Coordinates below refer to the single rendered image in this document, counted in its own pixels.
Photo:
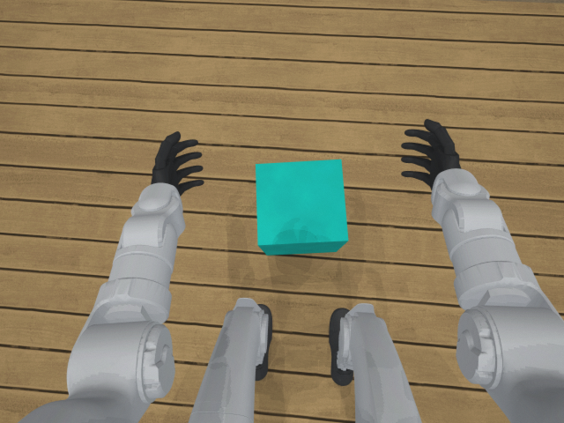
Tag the right robot upper arm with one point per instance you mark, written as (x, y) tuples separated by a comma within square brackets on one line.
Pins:
[(517, 355)]

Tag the robot right forearm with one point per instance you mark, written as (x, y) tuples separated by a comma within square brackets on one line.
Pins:
[(487, 267)]

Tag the robot left hand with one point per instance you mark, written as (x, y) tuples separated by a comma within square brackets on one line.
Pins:
[(166, 163)]

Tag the robot right hand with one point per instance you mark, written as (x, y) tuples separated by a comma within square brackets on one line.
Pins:
[(441, 151)]

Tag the right robot shin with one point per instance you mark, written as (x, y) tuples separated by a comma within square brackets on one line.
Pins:
[(362, 307)]

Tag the robot left forearm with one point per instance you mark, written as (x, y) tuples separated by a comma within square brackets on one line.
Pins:
[(138, 285)]

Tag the robot shin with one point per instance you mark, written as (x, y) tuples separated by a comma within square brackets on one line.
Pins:
[(362, 307), (247, 302)]

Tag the carton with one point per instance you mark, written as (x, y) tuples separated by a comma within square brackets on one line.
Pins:
[(300, 207)]

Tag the left robot shin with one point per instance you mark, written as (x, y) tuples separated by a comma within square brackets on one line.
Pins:
[(247, 302)]

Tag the left robot upper arm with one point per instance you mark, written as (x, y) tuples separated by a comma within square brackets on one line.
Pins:
[(117, 370)]

